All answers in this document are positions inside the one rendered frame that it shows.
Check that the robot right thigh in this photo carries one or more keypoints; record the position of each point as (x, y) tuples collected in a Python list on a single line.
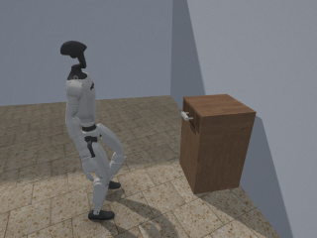
[(99, 156)]

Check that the handle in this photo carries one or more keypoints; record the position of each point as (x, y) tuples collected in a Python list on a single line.
[(186, 118)]

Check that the right robot hand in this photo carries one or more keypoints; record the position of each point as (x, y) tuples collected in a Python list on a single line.
[(90, 166)]

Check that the robot right forearm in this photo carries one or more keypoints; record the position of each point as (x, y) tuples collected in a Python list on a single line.
[(76, 134)]

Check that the robot head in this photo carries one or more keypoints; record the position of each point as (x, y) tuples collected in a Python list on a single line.
[(75, 49)]

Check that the cabinet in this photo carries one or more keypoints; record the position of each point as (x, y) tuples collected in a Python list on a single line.
[(214, 159)]

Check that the drawer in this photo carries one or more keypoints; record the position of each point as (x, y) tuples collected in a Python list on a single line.
[(195, 122)]

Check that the right robot upper arm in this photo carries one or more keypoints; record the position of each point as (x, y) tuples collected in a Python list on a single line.
[(74, 93)]

